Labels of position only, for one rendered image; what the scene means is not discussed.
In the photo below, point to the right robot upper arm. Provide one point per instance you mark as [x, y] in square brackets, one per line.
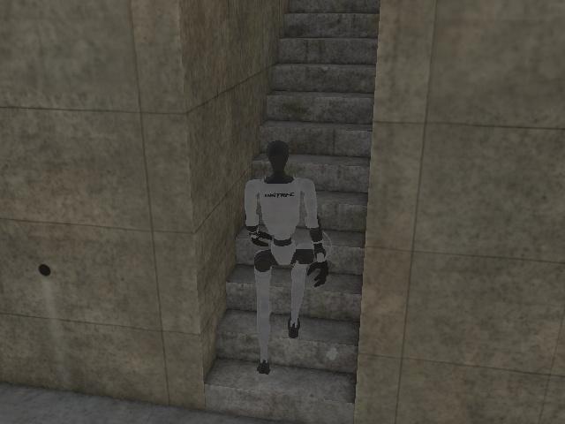
[307, 186]

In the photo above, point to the right robot hand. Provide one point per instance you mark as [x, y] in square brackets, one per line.
[323, 266]

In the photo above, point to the robot torso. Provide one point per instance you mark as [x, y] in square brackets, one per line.
[280, 213]

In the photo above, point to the robot left forearm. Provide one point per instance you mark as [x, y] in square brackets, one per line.
[254, 231]

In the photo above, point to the right robot thigh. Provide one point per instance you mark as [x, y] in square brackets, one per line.
[304, 256]

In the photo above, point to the robot right forearm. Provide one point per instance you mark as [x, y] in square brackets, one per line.
[318, 243]

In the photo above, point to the left robot hand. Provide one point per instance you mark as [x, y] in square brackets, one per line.
[263, 235]

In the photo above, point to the left robot upper arm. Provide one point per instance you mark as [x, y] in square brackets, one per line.
[252, 188]

